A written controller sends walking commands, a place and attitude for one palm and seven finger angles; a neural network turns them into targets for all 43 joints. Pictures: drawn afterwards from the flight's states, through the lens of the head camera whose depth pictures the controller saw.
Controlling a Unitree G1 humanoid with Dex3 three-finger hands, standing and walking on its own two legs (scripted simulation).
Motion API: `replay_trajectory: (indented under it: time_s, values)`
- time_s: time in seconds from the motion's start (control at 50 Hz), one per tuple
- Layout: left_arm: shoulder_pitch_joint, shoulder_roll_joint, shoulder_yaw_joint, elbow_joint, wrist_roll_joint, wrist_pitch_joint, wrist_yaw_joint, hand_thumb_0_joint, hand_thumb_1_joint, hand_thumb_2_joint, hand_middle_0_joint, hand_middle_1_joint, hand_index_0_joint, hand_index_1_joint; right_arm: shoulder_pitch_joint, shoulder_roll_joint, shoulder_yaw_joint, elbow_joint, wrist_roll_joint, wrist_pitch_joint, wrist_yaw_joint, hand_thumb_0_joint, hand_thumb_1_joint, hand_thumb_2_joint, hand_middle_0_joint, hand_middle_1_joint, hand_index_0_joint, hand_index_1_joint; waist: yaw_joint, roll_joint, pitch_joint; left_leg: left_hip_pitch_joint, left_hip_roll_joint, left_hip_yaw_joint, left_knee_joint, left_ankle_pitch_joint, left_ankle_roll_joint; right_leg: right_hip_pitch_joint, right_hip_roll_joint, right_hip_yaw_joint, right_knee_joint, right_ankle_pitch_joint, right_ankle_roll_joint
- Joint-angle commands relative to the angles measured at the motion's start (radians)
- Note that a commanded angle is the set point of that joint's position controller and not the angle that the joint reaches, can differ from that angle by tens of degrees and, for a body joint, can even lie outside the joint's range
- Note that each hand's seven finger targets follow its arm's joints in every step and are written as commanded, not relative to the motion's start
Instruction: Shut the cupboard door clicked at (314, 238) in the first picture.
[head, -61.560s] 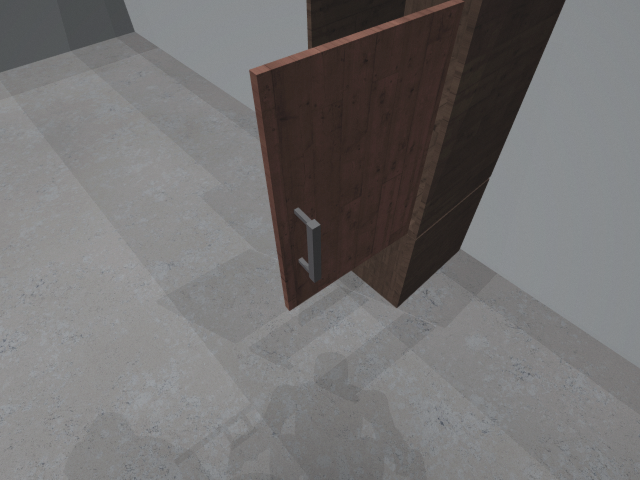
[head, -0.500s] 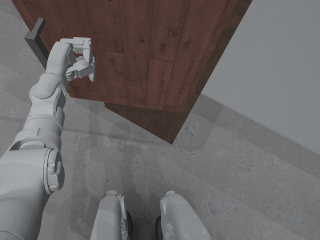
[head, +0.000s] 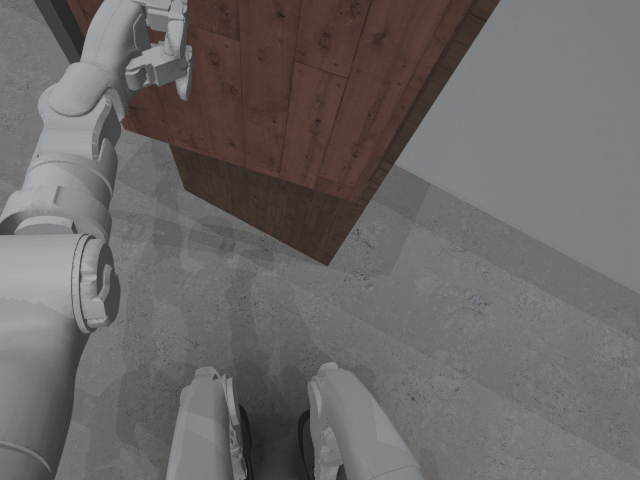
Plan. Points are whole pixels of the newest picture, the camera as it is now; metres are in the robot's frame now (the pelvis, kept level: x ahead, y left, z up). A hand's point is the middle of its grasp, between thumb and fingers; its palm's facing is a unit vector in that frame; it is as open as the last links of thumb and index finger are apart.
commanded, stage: pull the fist back off the door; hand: left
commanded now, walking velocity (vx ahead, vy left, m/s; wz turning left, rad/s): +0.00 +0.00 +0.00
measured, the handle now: (79, 23) +0.62 +0.20 +0.07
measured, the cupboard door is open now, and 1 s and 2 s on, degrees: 12 6 6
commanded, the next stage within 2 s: draw the hand back to the body in 0.96 s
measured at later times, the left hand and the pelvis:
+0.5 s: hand (214, 68) +0.56 +0.06 +0.07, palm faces +0.09 -1.00 -0.04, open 3.1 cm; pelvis +0.02 -0.01 +0.03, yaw +1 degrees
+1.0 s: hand (219, 127) +0.48 +0.06 +0.09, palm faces +0.06 -1.00 -0.03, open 3.1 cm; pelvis +0.02 -0.02 +0.05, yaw +4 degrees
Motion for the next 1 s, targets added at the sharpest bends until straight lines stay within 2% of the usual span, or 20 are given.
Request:
replay_trajectory:
  time_s: [0.0, 0.06, 0.08, 0.1, 0.14, 0.18, 0.22, 0.24, 0.26, 0.3, 0.36, 0.4, 0.48, 0.52, 0.6, 0.7, 0.84, 0.86, 0.92, 0.98]
  values:
    - [-0.592, 0.052, -0.006, -0.216, 0.001, -0.036, 0.0, 0.0, 0.9, 0.9, -1.3, -1.5, -1.3, -1.5, 0.23, -0.21, -0.079, -0.007, -0.008, -0.025, -0.018, 0.0, -0.9, -0.9, 0.2, 0.3, 0.2, 0.3, -0.09, 0.208, -0.609, 0.758, -0.001, -0.16, -0.107, 0.388, -0.005, -0.025, 0.012, 0.081, -0.204, 0.279, 0.006]
    - [-0.621, 0.04, -0.016, -0.219, 0.006, -0.028, -0.001, 0.0, 0.9, 0.9, -1.3, -1.5, -1.3, -1.5, 0.238, -0.211, -0.08, 0.001, -0.015, -0.032, -0.016, 0.0, -0.9, -0.9, 0.2, 0.3, 0.2, 0.3, -0.098, 0.228, -0.624, 0.784, 0.0, -0.169, -0.104, 0.39, -0.007, -0.057, 0.012, 0.074, -0.196, 0.275, 0.005]
    - [-0.574, 0.112, 0.206, -0.223, -0.07, -0.018, 0.186, 0.0, 0.9, 0.9, -1.3, -1.5, -1.3, -1.5, 0.301, -0.194, -0.062, -0.039, -0.032, -0.031, -0.005, 0.0, -0.9, -0.9, 0.2, 0.3, 0.2, 0.3, -0.033, 0.209, -0.638, 0.749, 0.016, -0.184, -0.142, 0.381, -0.02, 0.004, 0.001, 0.07, -0.189, 0.28, 0.011]
    - [-0.494, 0.048, 0.163, -0.172, -0.04, -0.009, 0.275, 0.0, 0.9, 0.9, -1.3, -1.5, -1.3, -1.5, 0.282, -0.187, -0.063, -0.045, -0.04, -0.028, 0.014, 0.0, -0.9, -0.9, 0.2, 0.3, 0.2, 0.3, -0.031, 0.198, -0.621, 0.724, 0.016, -0.185, -0.16, 0.356, -0.028, 0.012, 0.001, 0.069, -0.194, 0.264, 0.017]
    - [-0.457, -0.028, 0.164, -0.17, -0.03, -0.016, 0.385, 0.0, 0.9, 0.9, -1.3, -1.5, -1.3, -1.5, 0.284, -0.177, -0.07, -0.048, -0.057, -0.021, 0.039, 0.0, -0.9, -0.9, 0.2, 0.3, 0.2, 0.3, -0.036, 0.17, -0.603, 0.717, 0.02, -0.192, -0.171, 0.341, -0.032, -0.007, -0.004, 0.062, -0.191, 0.259, 0.027]
    - [-0.442, -0.039, 0.191, -0.218, 0.007, -0.056, 0.521, 0.0, 0.9, 0.9, -1.3, -1.5, -1.3, -1.5, 0.292, -0.17, -0.077, -0.054, -0.078, -0.013, 0.062, 0.0, -0.9, -0.9, 0.2, 0.3, 0.2, 0.3, -0.015, 0.172, -0.61, 0.708, 0.017, -0.176, -0.182, 0.342, -0.038, 0.029, -0.005, 0.067, -0.203, 0.266, 0.033]
    - [-0.449, -0.059, 0.175, -0.323, 0.094, -0.134, 0.656, 0.0, 0.9, 0.9, -1.3, -1.5, -1.3, -1.5, 0.292, -0.158, -0.088, -0.056, -0.101, -0.012, 0.091, 0.0, -0.9, -0.9, 0.2, 0.3, 0.2, 0.3, -0.001, 0.199, -0.662, 0.758, 0.019, -0.175, -0.182, 0.396, -0.047, 0.025, -0.001, 0.066, -0.195, 0.288, 0.034]
    - [-0.434, -0.085, 0.13, -0.359, 0.142, -0.171, 0.689, 0.0, 0.9, 0.9, -1.3, -1.5, -1.3, -1.5, 0.288, -0.156, -0.098, -0.051, -0.107, -0.008, 0.107, 0.0, -0.9, -0.9, 0.2, 0.3, 0.2, 0.3, -0.004, 0.234, -0.685, 0.788, 0.02, -0.168, -0.177, 0.431, -0.053, 0.027, -0.001, 0.069, -0.199, 0.309, 0.032]
    - [-0.423, -0.091, 0.108, -0.384, 0.176, -0.199, 0.705, 0.0, 0.9, 0.9, -1.3, -1.5, -1.3, -1.5, 0.293, -0.157, -0.108, -0.042, -0.108, -0.001, 0.119, 0.0, -0.9, -0.9, 0.2, 0.3, 0.2, 0.3, -0.01, 0.22, -0.71, 0.808, 0.019, -0.162, -0.173, 0.45, -0.054, 0.051, 0.0, 0.073, -0.206, 0.328, 0.031]
    - [-0.423, -0.1, 0.064, -0.418, 0.206, -0.241, 0.691, 0.0, 0.9, 0.9, -1.3, -1.5, -1.3, -1.5, 0.303, -0.158, -0.123, -0.031, -0.104, 0.015, 0.128, 0.0, -0.9, -0.9, 0.2, 0.3, 0.2, 0.3, -0.027, 0.194, -0.729, 0.808, 0.01, -0.142, -0.179, 0.457, -0.049, 0.134, 0.0, 0.084, -0.23, 0.372, 0.032]
    - [-0.392, -0.107, 0.059, -0.36, 0.167, -0.231, 0.633, 0.0, 0.9, 0.9, -1.3, -1.5, -1.3, -1.5, 0.298, -0.162, -0.126, -0.025, -0.084, 0.04, 0.117, 0.0, -0.9, -0.9, 0.2, 0.3, 0.2, 0.3, -0.035, 0.134, -0.684, 0.758, -0.007, -0.116, -0.209, 0.39, -0.038, 0.238, 0.001, 0.1, -0.275, 0.388, 0.038]
    - [-0.323, -0.08, 0.103, -0.283, 0.127, -0.199, 0.609, 0.0, 0.9, 0.9, -1.3, -1.5, -1.3, -1.5, 0.284, -0.16, -0.115, -0.031, -0.069, 0.052, 0.103, 0.0, -0.9, -0.9, 0.2, 0.3, 0.2, 0.3, -0.019, 0.065, -0.62, 0.659, -0.02, -0.09, -0.229, 0.32, -0.03, 0.32, -0.003, 0.118, -0.308, 0.371, 0.043]
    - [-0.222, -0.069, 0.159, -0.232, 0.081, -0.213, 0.609, 0.0, 0.9, 0.9, -1.3, -1.5, -1.3, -1.5, 0.255, -0.141, -0.099, -0.051, -0.068, 0.059, 0.089, 0.0, -0.9, -0.9, 0.2, 0.3, 0.2, 0.3, 0.017, 0.025, -0.53, 0.562, -0.031, -0.054, -0.238, 0.3, -0.022, 0.389, -0.011, 0.147, -0.328, 0.403, 0.05]
    - [-0.147, -0.096, 0.151, -0.237, 0.078, -0.257, 0.612, 0.0, 0.9, 0.9, -1.3, -1.5, -1.3, -1.5, 0.243, -0.132, -0.097, -0.062, -0.07, 0.058, 0.093, 0.0, -0.9, -0.9, 0.2, 0.3, 0.2, 0.3, 0.037, 0.01, -0.522, 0.55, -0.035, -0.043, -0.239, 0.334, -0.022, 0.419, -0.014, 0.154, -0.319, 0.47, 0.051]
    - [0.002, -0.16, 0.09, -0.229, 0.103, -0.316, 0.59, 0.0, 0.9, 0.9, -1.3, -1.5, -1.3, -1.5, 0.213, -0.122, -0.106, -0.076, -0.069, 0.072, 0.104, 0.0, -0.9, -0.9, 0.2, 0.3, 0.2, 0.3, 0.046, -0.045, -0.472, 0.467, -0.045, -0.019, -0.225, 0.309, -0.02, 0.485, -0.032, 0.198, -0.325, 0.566, 0.077]
    - [0.075, -0.249, 0.018, -0.368, 0.062, -0.331, 0.545, 0.0, 0.9, 0.9, -1.3, -1.5, -1.3, -1.5, 0.179, -0.119, -0.125, -0.102, -0.047, 0.097, 0.1, 0.0, -0.9, -0.9, 0.2, 0.3, 0.2, 0.3, 0.068, -0.036, -0.552, 0.547, -0.057, -0.006, -0.236, 0.333, -0.025, 0.563, -0.054, 0.228, -0.342, 0.675, 0.103]
    - [0.0, -0.294, -0.061, -0.625, 0.023, -0.394, 0.556, 0.0, 0.9, 0.9, -1.3, -1.5, -1.3, -1.5, 0.121, -0.121, -0.14, -0.088, -0.038, 0.086, 0.068, 0.0, -0.9, -0.9, 0.2, 0.3, 0.2, 0.3, 0.061, 0.042, -0.624, 0.763, -0.049, -0.029, -0.25, 0.405, -0.023, 0.47, -0.042, 0.175, -0.337, 0.605, 0.072]
    - [0.027, -0.328, -0.095, -0.613, 0.031, -0.398, 0.56, 0.0, 0.9, 0.9, -1.3, -1.5, -1.3, -1.5, 0.112, -0.117, -0.138, -0.084, -0.039, 0.084, 0.068, 0.0, -0.9, -0.9, 0.2, 0.3, 0.2, 0.3, 0.058, 0.037, -0.596, 0.775, -0.049, -0.033, -0.255, 0.4, -0.024, 0.446, -0.04, 0.168, -0.34, 0.583, 0.073]
    - [0.029, -0.308, -0.079, -0.508, 0.057, -0.389, 0.587, 0.0, 0.9, 0.9, -1.3, -1.5, -1.3, -1.5, 0.108, -0.12, -0.133, -0.062, -0.045, 0.087, 0.06, 0.0, -0.9, -0.9, 0.2, 0.3, 0.2, 0.3, 0.038, -0.031, -0.509, 0.709, -0.05, -0.033, -0.243, 0.349, -0.016, 0.413, -0.042, 0.176, -0.346, 0.544, 0.086]
    - [0.112, -0.282, -0.036, -0.355, 0.077, -0.353, 0.608, 0.0, 0.9, 0.9, -1.3, -1.5, -1.3, -1.5, 0.078, -0.113, -0.118, -0.072, -0.044, 0.098, 0.059, 0.0, -0.9, -0.9, 0.2, 0.3, 0.2, 0.3, 0.06, -0.073, -0.441, 0.59, -0.057, -0.019, -0.252, 0.266, -0.02, 0.444, -0.05, 0.198, -0.361, 0.488, 0.092]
